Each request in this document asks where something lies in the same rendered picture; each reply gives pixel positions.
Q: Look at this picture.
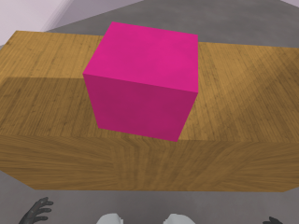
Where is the pedestal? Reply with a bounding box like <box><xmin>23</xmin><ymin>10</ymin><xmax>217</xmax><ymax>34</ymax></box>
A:
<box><xmin>0</xmin><ymin>30</ymin><xmax>299</xmax><ymax>192</ymax></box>

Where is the robot left thigh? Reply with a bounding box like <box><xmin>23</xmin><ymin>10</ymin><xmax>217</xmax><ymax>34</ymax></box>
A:
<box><xmin>96</xmin><ymin>213</ymin><xmax>123</xmax><ymax>224</ymax></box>

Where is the robot right thigh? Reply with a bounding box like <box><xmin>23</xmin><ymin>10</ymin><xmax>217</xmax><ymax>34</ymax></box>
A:
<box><xmin>163</xmin><ymin>215</ymin><xmax>195</xmax><ymax>224</ymax></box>

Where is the robot thigh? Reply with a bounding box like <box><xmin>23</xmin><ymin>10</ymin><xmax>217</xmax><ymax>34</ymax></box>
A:
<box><xmin>163</xmin><ymin>215</ymin><xmax>195</xmax><ymax>224</ymax></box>
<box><xmin>96</xmin><ymin>213</ymin><xmax>123</xmax><ymax>224</ymax></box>

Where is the robot left hand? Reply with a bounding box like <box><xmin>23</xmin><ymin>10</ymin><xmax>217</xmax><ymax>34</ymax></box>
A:
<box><xmin>19</xmin><ymin>197</ymin><xmax>54</xmax><ymax>224</ymax></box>

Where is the carton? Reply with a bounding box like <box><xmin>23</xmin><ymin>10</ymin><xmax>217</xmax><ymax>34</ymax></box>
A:
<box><xmin>82</xmin><ymin>21</ymin><xmax>198</xmax><ymax>142</ymax></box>

